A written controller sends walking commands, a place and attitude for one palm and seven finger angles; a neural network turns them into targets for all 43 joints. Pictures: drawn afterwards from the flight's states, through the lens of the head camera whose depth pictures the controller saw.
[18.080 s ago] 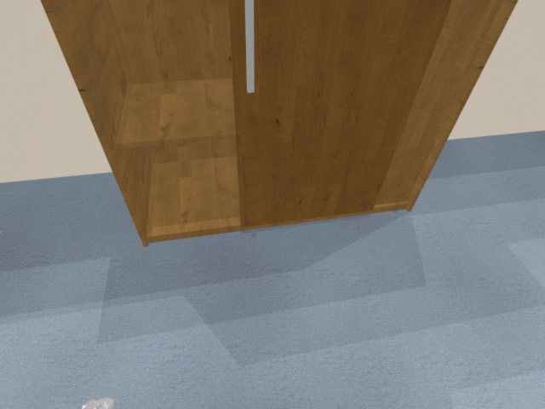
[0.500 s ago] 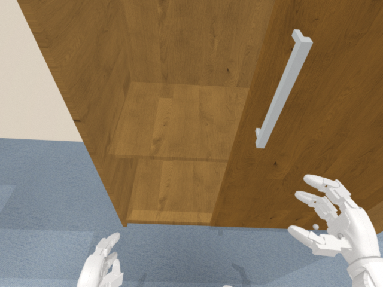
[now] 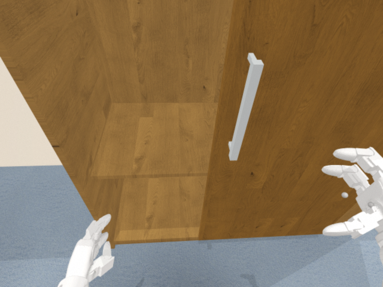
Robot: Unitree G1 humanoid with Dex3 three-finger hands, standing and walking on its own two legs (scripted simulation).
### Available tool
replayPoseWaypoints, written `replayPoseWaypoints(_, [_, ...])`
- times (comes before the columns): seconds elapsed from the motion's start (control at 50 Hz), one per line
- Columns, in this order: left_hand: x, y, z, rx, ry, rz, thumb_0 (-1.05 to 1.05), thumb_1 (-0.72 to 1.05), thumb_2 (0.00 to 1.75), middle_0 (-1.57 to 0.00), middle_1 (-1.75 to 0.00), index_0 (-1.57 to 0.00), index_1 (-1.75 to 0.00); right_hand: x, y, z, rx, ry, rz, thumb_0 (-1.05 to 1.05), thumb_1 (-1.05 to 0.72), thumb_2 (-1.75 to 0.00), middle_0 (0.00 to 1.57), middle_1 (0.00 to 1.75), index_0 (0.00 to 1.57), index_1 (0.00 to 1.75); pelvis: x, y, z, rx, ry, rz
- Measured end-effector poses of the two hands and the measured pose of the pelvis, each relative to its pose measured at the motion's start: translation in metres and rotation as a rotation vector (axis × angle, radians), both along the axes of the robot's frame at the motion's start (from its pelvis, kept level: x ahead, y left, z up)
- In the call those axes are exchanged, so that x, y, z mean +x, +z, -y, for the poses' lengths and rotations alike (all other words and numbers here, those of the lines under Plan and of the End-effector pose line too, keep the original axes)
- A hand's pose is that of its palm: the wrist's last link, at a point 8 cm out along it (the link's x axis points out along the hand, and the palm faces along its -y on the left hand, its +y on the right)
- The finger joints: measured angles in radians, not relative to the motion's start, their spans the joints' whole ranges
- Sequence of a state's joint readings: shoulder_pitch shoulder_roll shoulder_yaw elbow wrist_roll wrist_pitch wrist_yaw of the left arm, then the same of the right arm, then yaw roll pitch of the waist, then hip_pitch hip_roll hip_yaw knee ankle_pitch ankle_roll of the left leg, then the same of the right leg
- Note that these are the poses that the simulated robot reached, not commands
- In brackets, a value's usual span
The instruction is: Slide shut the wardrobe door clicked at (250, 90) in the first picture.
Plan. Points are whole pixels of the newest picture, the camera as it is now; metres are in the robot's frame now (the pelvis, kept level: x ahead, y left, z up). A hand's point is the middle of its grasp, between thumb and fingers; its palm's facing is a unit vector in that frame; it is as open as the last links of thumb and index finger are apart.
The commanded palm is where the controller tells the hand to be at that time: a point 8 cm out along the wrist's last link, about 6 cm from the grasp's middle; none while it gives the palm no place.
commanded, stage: raise the hand with hooked fingers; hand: right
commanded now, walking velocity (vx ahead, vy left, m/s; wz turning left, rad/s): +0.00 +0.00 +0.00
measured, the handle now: (241, 113) +0.47 -0.11 +0.13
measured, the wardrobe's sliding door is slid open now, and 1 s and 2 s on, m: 0.43 0.43 0.43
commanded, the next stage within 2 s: move the hooked fingers beside the handle in 0.76 s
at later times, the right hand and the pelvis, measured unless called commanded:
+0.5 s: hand (349, 181) +0.28 -0.27 +0.15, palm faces -0.03 +1.00 -0.08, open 14.0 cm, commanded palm +0.24 -0.32 +0.16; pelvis +0.00 +0.00 +0.01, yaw +1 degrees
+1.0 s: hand (346, 174) +0.28 -0.26 +0.16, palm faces +0.03 +1.00 -0.06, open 14.0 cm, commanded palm +0.26 -0.30 +0.16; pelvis +0.00 +0.02 +0.01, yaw +0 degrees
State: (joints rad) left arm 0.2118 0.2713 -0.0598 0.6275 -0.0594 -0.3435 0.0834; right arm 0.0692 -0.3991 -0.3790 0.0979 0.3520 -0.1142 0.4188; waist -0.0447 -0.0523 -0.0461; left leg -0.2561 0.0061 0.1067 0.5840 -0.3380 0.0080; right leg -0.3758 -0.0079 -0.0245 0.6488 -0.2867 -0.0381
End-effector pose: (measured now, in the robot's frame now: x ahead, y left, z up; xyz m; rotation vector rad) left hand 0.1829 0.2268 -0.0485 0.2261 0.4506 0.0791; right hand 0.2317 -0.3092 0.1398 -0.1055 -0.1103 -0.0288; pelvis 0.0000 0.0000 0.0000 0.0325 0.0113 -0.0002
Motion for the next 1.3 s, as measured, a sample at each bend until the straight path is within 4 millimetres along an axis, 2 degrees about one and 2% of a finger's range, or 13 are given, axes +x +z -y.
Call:
replayPoseWaypoints(0.1, [0.004,-0.002,0.016,-0.025,-0.033,-0.02,0.01,0.9,0.9,-0.2,-0.3,-0.2,-0.3,0.006,-0.001,0.009,0.0,0.024,-0.093,-0.01,0.48,-0.31,0.3,1.18,0.3,1.18,-0.002,0.003,0.003,-0.002,-0.002,0.006])
replayPoseWaypoints(0.16, [0.0,-0.004,0.02,-0.023,-0.042,-0.047,0.01,0.9,0.9,-0.2,-0.3,-0.2,-0.3,0.008,0.005,0.015,-0.001,0.017,-0.082,-0.01,0.49,-0.31,0.3,1.19,0.3,1.19,-0.002,0.005,0.003,-0.003,-0.002,0.01])
replayPoseWaypoints(0.28, [-0.011,-0.007,0.016,-0.007,-0.038,-0.101,0.01,0.9,0.9,-0.21,-0.3,-0.2,-0.3,0.014,0.035,0.031,-0.012,-0.015,0.012,-0.01,0.5,-0.3,0.3,1.2,0.31,1.2,0.0,0.008,0.002,-0.001,-0.006,0.025])
replayPoseWaypoints(0.36, [-0.018,-0.01,0.007,-0.005,-0.015,-0.123,0.01,0.9,0.9,-0.2,-0.3,-0.2,-0.3,0.023,0.037,0.036,-0.003,0.002,-0.031,-0.01,0.5,-0.3,0.3,1.2,0.3,1.2,-0.001,0.009,0.002,-0.003,-0.006,0.021])
replayPoseWaypoints(0.44, [-0.024,-0.012,-0.004,-0.003,0.012,-0.136,0.01,0.9,0.9,-0.2,-0.3,-0.2,-0.3,0.029,0.018,0.027,0.016,0.043,-0.123,-0.01,0.5,-0.3,0.3,1.2,0.3,1.2,-0.002,0.009,0.002,-0.006,0.003,0.008])
replayPoseWaypoints(0.5, [-0.027,-0.011,-0.01,0.005,0.027,-0.138,0.01,0.9,0.9,-0.2,-0.3,-0.2,-0.3,0.027,0.01,0.016,0.023,0.058,-0.122,-0.01,0.5,-0.3,0.3,1.2,0.3,1.2,-0.001,0.009,0.0,-0.007,0.01,0.008])
replayPoseWaypoints(0.58, [-0.029,-0.008,-0.015,0.016,0.034,-0.132,0.01,0.9,0.9,-0.2,-0.3,-0.2,-0.3,0.023,0.019,0.011,0.016,0.032,-0.035,-0.01,0.5,-0.3,0.3,1.2,0.3,1.2,0.002,0.01,-0.003,-0.008,0.013,0.019])
replayPoseWaypoints(0.68, [-0.024,-0.007,-0.016,0.007,0.032,-0.118,0.01,0.9,0.9,-0.2,-0.3,-0.2,-0.3,0.022,0.033,0.018,0.011,-0.016,0.003,-0.01,0.5,-0.3,0.3,1.2,0.31,1.2,0.003,0.01,-0.008,-0.008,0.009,0.03])
replayPoseWaypoints(0.82, [-0.018,-0.01,-0.017,-0.019,0.03,-0.103,0.01,0.9,0.9,-0.2,-0.3,-0.2,-0.3,0.024,0.022,0.009,0.014,0.023,-0.096,-0.01,0.5,-0.3,0.3,1.2,0.3,1.2,-0.001,0.01,-0.011,-0.012,0.009,0.02])
replayPoseWaypoints(0.94, [-0.019,-0.01,-0.02,-0.015,0.03,-0.104,0.01,0.9,0.9,-0.2,-0.3,-0.2,-0.3,0.023,0.02,0.003,0.035,0.016,-0.051,-0.01,0.5,-0.3,0.3,1.2,0.31,1.2,-0.001,0.009,-0.015,-0.013,0.01,0.022])
replayPoseWaypoints(1.06, [-0.024,-0.013,-0.025,0.0,0.041,-0.127,0.01,0.9,0.9,-0.2,-0.3,-0.2,-0.3,0.038,0.019,0.005,0.038,-0.002,-0.064,-0.01,0.5,-0.3,0.3,1.2,0.31,1.2,-0.003,0.009,-0.017,-0.011,0.004,0.023])
replayPoseWaypoints(1.3, [-0.041,-0.02,-0.034,-0.007,0.102,-0.168,0.01,0.9,0.9,-0.2,-0.3,-0.2,-0.3,0.075,0.021,-0.018,0.049,0.062,-0.058,-0.01,0.5,-0.3,0.3,1.2,0.3,1.2,0.004,0.009,-0.013,-0.017,0.024,-0.001])
